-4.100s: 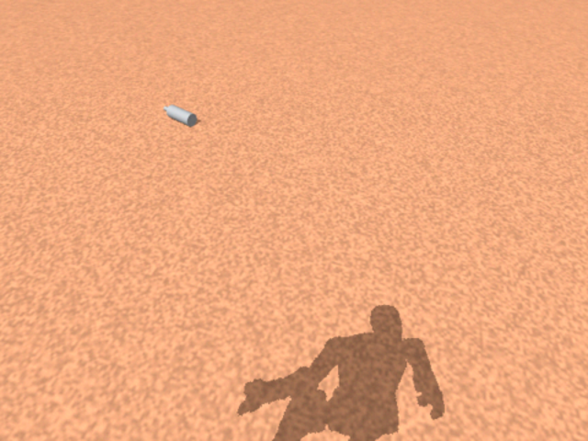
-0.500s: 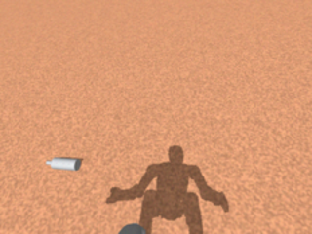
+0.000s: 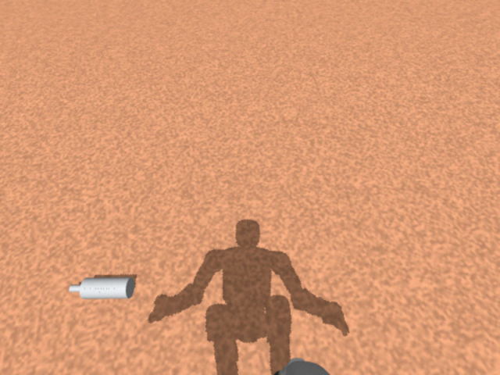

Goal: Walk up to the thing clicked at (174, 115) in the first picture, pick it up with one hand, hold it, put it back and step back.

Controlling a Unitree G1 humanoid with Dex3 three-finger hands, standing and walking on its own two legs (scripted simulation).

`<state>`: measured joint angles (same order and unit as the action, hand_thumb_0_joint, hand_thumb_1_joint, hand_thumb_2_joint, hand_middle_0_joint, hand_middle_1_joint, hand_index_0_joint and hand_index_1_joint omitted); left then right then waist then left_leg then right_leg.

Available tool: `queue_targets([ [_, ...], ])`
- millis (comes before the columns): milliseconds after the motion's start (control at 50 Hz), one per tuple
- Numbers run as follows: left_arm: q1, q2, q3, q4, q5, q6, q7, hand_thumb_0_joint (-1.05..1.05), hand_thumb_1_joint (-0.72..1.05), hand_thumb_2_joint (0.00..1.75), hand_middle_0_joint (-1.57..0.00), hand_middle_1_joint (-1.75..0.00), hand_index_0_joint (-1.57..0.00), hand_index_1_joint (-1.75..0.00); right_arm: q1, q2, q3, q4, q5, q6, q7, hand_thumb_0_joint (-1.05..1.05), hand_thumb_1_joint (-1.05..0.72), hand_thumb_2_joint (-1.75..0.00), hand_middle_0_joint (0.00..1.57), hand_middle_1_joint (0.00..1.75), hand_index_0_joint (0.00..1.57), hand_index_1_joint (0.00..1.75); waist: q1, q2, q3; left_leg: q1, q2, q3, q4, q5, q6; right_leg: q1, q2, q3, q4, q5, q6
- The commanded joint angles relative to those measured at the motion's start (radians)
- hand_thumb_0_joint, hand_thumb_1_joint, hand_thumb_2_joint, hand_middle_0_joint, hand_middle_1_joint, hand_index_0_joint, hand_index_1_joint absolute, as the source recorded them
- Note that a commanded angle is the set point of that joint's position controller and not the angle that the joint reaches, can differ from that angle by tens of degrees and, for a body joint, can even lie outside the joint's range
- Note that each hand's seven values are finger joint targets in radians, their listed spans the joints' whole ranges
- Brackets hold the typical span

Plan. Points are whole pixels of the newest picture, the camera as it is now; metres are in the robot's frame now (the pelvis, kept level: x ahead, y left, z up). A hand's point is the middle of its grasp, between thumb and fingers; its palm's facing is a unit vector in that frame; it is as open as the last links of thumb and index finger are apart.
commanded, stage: walk up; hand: left
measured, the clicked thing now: (100, 288) +0.56 +0.60 -0.70
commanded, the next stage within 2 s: none
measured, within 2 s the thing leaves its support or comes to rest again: neither
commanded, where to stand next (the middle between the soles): +0.17 +0.30 m, yaw -3 degrees
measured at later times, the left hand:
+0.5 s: hand out of the picture +0.11 +0.56 -0.13, palm faces -0.02 -0.80 -0.60, open 7.4 cm
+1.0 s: hand out of the picture +0.17 +0.70 -0.15, palm faces -0.02 -0.89 -0.46, open 7.4 cm
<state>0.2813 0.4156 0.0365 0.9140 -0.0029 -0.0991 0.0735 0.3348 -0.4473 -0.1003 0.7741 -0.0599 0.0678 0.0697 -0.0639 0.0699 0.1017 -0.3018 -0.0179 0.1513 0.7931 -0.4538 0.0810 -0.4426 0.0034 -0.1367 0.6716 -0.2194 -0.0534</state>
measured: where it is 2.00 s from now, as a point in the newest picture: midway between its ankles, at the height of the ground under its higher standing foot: outside the picture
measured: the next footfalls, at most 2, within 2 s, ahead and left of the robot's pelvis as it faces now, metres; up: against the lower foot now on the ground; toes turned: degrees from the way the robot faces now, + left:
left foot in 0.34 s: +0.10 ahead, +0.34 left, +0.00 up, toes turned +4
right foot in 0.60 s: +0.18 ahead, +0.15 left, +0.00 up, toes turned -5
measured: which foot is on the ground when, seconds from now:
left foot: down 0.00-0.00, up 0.02-0.32, down 0.34-0.60, up 0.62-0.82, down 0.84-1.00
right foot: down 0.00-0.36, up 0.38-0.58, down 0.60-0.84, up 0.86-1.00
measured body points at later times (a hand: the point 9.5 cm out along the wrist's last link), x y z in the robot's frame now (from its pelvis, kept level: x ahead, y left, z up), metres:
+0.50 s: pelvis +0.05 +0.22 -0.01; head +0.08 +0.21 +0.44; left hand +0.11 +0.60 -0.09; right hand +0.13 -0.12 -0.12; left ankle +0.06 +0.33 -0.71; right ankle +0.10 +0.07 -0.66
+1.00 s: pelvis +0.09 +0.39 -0.01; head +0.12 +0.41 +0.44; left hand +0.17 +0.75 -0.12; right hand +0.17 +0.08 -0.12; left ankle +0.10 +0.50 -0.71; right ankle +0.13 +0.23 -0.67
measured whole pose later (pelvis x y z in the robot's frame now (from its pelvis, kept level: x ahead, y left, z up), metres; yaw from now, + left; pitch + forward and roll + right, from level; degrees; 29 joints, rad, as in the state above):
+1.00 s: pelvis +0.09 +0.39 -0.01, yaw -1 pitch -2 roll -1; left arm 0.19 0.47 0.06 0.96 0.01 0.01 0.03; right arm 0.23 -0.37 -0.04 0.89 -0.02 -0.03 -0.01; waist 0.01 -0.01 0.10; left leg -0.39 0.03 0.04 0.89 -0.47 0.02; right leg -0.55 -0.01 0.09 1.12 -0.48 -0.02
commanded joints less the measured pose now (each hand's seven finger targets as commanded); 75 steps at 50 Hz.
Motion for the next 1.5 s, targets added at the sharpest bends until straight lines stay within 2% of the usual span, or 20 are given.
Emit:
queue_targets([
  [0,0.169,0.406,0.127,-0.062,0.001,0.005,0.073,0.0,0.9,0.9,-0.2,-0.3,-0.2,-0.3,-0.025,-0.216,-0.06,-0.13,0.003,0.001,-0.029,0.0,-0.9,-0.9,0.2,0.3,0.2,0.3,0.113,-0.038,-0.216,-0.409,0.067,-0.317,0.564,-0.151,-0.117,0.417,-0.565,0.831,-0.349,-0.19,-0.285],
  [100,0.034,0.332,0.11,-0.096,0.027,-0.01,0.054,0.0,0.9,0.9,-0.2,-0.3,-0.2,-0.3,0.008,-0.232,-0.073,-0.065,0.005,0.007,-0.011,0.0,-0.9,-0.9,0.2,0.3,0.2,0.3,0.045,-0.133,-0.059,-0.323,0.099,-0.331,0.548,0.031,-0.096,0.088,-0.335,0.373,-0.271,-0.188,-0.174],
  [240,0.043,0.428,0.146,-0.102,0.05,-0.01,0.039,0.0,0.9,0.9,-0.2,-0.3,-0.2,-0.3,-0.09,-0.212,-0.077,-0.102,-0.002,0.015,0.026,0.0,-0.9,-0.9,0.2,0.3,0.2,0.3,0.074,-0.251,-0.084,-0.2,0.143,-0.162,0.185,-0.038,-0.094,-0.009,-0.282,0.267,-0.184,-0.31,-0.16],
  [320,-0.017,0.34,0.114,-0.095,0.047,0.02,0.043,0.0,0.9,0.9,-0.2,-0.3,-0.2,-0.3,0.144,-0.234,-0.105,-0.017,-0.018,0.0,0.012,0.0,-0.9,-0.9,0.2,0.3,0.2,0.3,-0.065,-0.016,-0.16,0.141,0.042,-0.091,-0.123,-0.035,-0.069,-0.207,-0.165,0.097,0.226,-0.312,-0.051],
  [340,-0.046,0.242,0.082,-0.124,0.025,0.024,0.05,0.0,0.9,0.9,-0.2,-0.3,-0.2,-0.3,0.14,-0.348,-0.118,-0.045,-0.023,-0.005,0.007,0.0,-0.9,-0.9,0.2,0.3,0.2,0.3,-0.091,0.365,-0.077,0.096,0.295,-0.633,-0.445,-0.205,0.029,-0.459,0.038,-0.018,0.516,-0.466,0.021],
  [360,-0.098,0.27,0.075,-0.104,0.029,0.012,0.071,0.0,0.9,0.9,-0.2,-0.3,-0.2,-0.3,-0.002,-0.42,-0.12,-0.065,0.007,-0.013,-0.004,0.0,-0.9,-0.9,0.2,0.3,0.2,0.3,-0.054,0.356,-0.006,-0.054,0.372,-0.839,-0.545,-0.305,0.171,-0.425,-0.019,0.097,0.574,-0.448,-0.005],
  [380,-0.11,0.307,0.074,-0.079,0.018,0.006,0.067,0.0,0.9,0.9,-0.2,-0.3,-0.2,-0.3,-0.045,-0.342,-0.103,-0.089,-0.003,-0.018,-0.011,0.0,-0.9,-0.9,0.2,0.3,0.2,0.3,-0.048,0.146,0.033,-0.07,0.351,-0.708,-0.457,-0.156,0.186,-0.419,-0.036,0.128,0.582,-0.371,0.013],
  [500,0.118,0.245,0.071,0.005,-0.01,-0.012,0.043,0.0,0.9,0.9,-0.2,-0.3,-0.2,-0.3,-0.106,-0.235,-0.059,-0.125,-0.014,-0.014,-0.022,0.0,-0.9,-0.9,0.2,0.3,0.2,0.3,0.047,0.191,-0.06,-0.011,0.217,-0.344,-0.169,0.511,0.156,-0.061,-0.047,0.02,0.192,-0.215,0.022],
  [540,0.301,0.273,0.097,0.036,-0.004,-0.019,0.054,0.0,0.9,0.9,-0.2,-0.3,-0.2,-0.3,-0.176,-0.196,-0.042,-0.169,0.0,-0.007,-0.014,0.0,-0.9,-0.9,0.2,0.3,0.2,0.3,0.166,0.056,-0.115,-0.169,0.159,-0.244,0.046,0.536,0.083,0.272,-0.05,0.073,-0.076,0.02,0.015],
  [580,0.288,0.431,0.137,-0.039,0.031,-0.013,0.072,0.0,0.9,0.9,-0.2,-0.3,-0.2,-0.3,-0.051,-0.114,-0.023,-0.175,0.021,-0.007,-0.023,0.0,-0.9,-0.9,0.2,0.3,0.2,0.3,0.136,-0.19,-0.204,-0.45,0.006,-0.242,0.387,-0.127,-0.045,0.479,-0.447,0.761,-0.266,-0.033,-0.137],
  [600,0.198,0.426,0.129,-0.07,0.022,-0.001,0.072,0.0,0.9,0.9,-0.2,-0.3,-0.2,-0.3,-0.072,-0.197,-0.055,-0.16,0.009,0.015,-0.041,0.0,-0.9,-0.9,0.2,0.3,0.2,0.3,0.123,-0.045,-0.21,-0.423,0.058,-0.308,0.521,-0.174,-0.048,0.364,-0.534,0.81,-0.317,-0.199,-0.252],
  [800,-0.073,0.216,0.07,-0.108,0.039,0.056,-0.017,0.0,0.9,0.9,-0.2,-0.3,-0.2,-0.3,0.126,-0.184,-0.065,0.066,0.04,-0.053,-0.059,0.0,-0.9,-0.9,0.2,0.3,0.2,0.3,-0.015,-0.06,-0.126,0.121,0.008,-0.089,-0.162,0.056,-0.098,-0.175,-0.122,0.132,0.248,-0.33,-0.052],
  [840,-0.098,0.171,0.05,-0.123,0.014,0.07,-0.016,0.0,0.9,0.9,-0.2,-0.3,-0.2,-0.3,-0.02,-0.356,-0.067,0.006,0.044,-0.079,-0.081,0.0,-0.9,-0.9,0.2,0.3,0.2,0.3,0.009,0.175,-0.04,-0.117,0.412,-0.84,-0.484,-0.161,0.098,-0.281,0.008,0.207,0.426,-0.383,0.022],
  [860,-0.146,0.244,0.064,-0.095,0.026,0.068,-0.01,0.0,0.9,0.9,-0.2,-0.3,-0.2,-0.3,-0.127,-0.369,-0.064,0.0,0.046,-0.087,-0.085,0.0,-0.9,-0.9,0.2,0.3,0.2,0.3,0.036,0.09,0.042,-0.218,0.468,-0.942,-0.522,-0.204,0.174,-0.242,-0.043,0.284,0.494,-0.356,0.028],
  [900,-0.08,0.231,0.068,-0.029,0.003,0.073,-0.022,0.0,0.9,0.9,-0.2,-0.3,-0.2,-0.3,-0.136,-0.287,-0.039,0.019,0.039,-0.114,-0.105,0.0,-0.9,-0.9,0.2,0.3,0.2,0.3,0.07,-0.034,0.022,-0.037,0.362,-0.66,-0.353,0.111,0.082,-0.276,-0.044,0.302,0.489,-0.254,0.034],
  [1040,-0.126,0.206,0.085,-0.039,0.019,0.121,-0.055,0.0,0.9,0.9,-0.2,-0.3,-0.2,-0.3,-0.012,-0.265,-0.043,0.1,0.052,-0.149,-0.148,0.0,-0.9,-0.9,0.2,0.3,0.2,0.3,0.042,0.054,-0.083,0.224,0.34,-0.454,-0.212,0.82,0.053,-0.26,-0.023,0.308,0.508,-0.225,0.027],
  [1300,-0.133,0.156,0.072,-0.031,0.016,0.107,-0.085,0.0,0.9,0.9,-0.2,-0.3,-0.2,-0.3,-0.09,-0.242,-0.009,0.063,0.046,-0.135,-0.129,0.0,-0.9,-0.9,0.2,0.3,0.2,0.3,0.069,0.108,-0.169,0.053,0.243,-0.189,-0.089,0.675,0.045,0.187,0.004,0.089,-0.063,-0.071,0.01],
  [1340,-0.049,0.248,0.102,-0.007,0.031,0.091,-0.075,0.0,0.9,0.9,-0.2,-0.3,-0.2,-0.3,-0.076,-0.18,0.019,0.054,0.061,-0.133,-0.122,0.0,-0.9,-0.9,0.2,0.3,0.2,0.3,0.118,-0.087,-0.243,-0.144,0.17,-0.132,0.13,0.49,-0.041,0.427,-0.116,0.32,-0.129,0.178,-0.06],
  [1380,-0.131,0.285,0.095,-0.039,0.019,0.087,-0.07,0.0,0.9,0.9,-0.2,-0.3,-0.2,-0.3,-0.148,-0.164,0.022,0.058,0.067,-0.126,-0.138,0.0,-0.9,-0.9,0.2,0.3,0.2,0.3,0.108,-0.219,-0.221,-0.182,0.078,-0.146,0.201,-0.207,-0.08,0.304,-0.361,0.602,-0.171,0.35,-0.274],
  [1480,-0.284,0.194,0.061,-0.051,0.01,0.109,-0.072,0.0,0.9,0.9,-0.2,-0.3,-0.2,-0.3,0.003,-0.175,0.02,0.195,0.057,-0.144,-0.122,0.0,-0.9,-0.9,0.2,0.3,0.2,0.3,0.005,-0.178,-0.126,0.096,0.063,-0.144,-0.237,0.254,-0.06,0.053,-0.147,0.286,0.004,0.179,-0.067],
])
